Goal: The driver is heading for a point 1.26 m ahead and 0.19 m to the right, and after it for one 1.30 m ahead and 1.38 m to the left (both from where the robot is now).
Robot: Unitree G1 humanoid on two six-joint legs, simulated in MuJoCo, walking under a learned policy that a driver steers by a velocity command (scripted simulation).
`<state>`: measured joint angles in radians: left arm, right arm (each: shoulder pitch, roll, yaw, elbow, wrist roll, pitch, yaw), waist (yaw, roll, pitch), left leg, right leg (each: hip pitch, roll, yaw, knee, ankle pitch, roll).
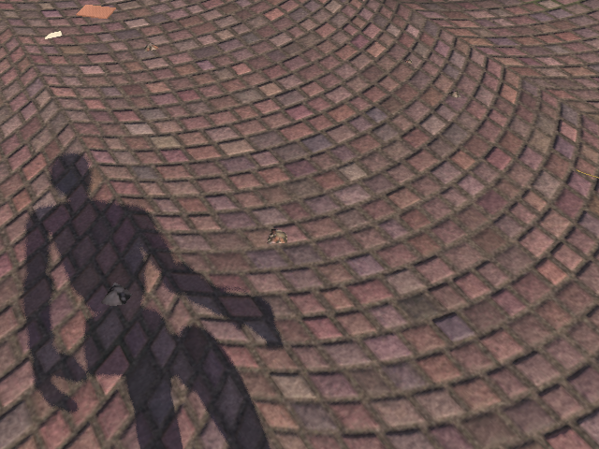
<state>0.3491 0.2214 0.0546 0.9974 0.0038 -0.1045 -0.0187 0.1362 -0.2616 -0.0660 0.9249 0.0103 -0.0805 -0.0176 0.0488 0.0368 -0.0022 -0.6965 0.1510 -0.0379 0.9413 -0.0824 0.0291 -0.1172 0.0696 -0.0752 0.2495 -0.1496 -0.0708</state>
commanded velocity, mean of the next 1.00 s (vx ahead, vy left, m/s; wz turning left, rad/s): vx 0.50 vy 0.00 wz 0.00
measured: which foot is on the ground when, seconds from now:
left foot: up 0.00-0.24, down 0.26-0.82, up 0.84-1.00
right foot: down 0.00-0.26, up 0.28-0.80, down 0.82-1.00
